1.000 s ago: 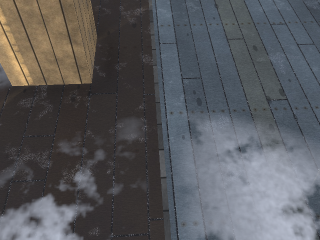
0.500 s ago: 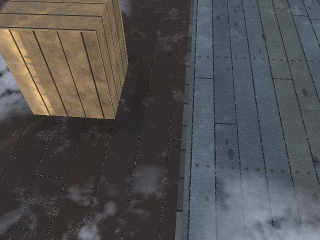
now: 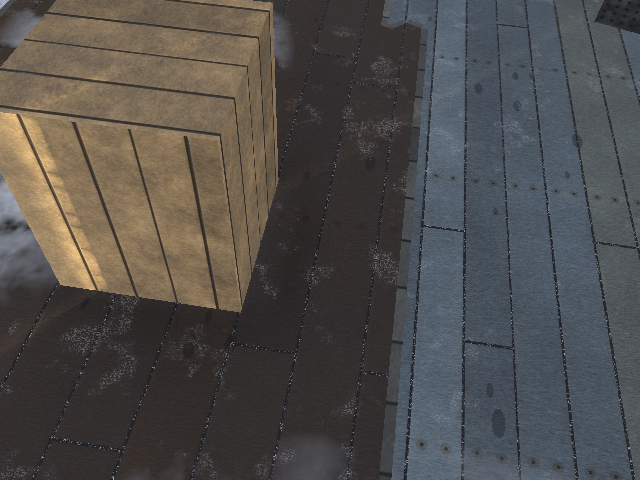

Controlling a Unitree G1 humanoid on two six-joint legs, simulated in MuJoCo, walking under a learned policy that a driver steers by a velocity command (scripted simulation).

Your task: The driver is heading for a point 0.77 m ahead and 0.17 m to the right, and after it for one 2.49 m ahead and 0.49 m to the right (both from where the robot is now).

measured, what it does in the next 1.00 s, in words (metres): walks ahead, turning right: right foot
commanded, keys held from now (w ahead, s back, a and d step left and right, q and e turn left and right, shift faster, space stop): w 0.06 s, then w+e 0.32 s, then e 0.36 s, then no key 0.10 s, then w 0.16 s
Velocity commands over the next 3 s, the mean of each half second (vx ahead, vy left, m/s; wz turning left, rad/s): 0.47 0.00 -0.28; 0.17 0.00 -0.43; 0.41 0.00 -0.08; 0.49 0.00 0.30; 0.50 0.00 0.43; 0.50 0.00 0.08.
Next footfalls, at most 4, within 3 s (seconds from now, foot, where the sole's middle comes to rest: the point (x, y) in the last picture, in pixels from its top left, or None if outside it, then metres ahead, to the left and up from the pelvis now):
0.48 right None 0.40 -0.11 -0.77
1.10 left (309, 457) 0.51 0.05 -0.77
1.56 right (451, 377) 0.71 -0.26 -0.77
2.12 left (412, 261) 1.03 -0.19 -0.77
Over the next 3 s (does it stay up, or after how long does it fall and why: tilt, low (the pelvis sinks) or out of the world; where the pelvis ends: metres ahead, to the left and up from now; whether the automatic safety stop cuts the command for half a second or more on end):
stays up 1.36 -0.28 0.02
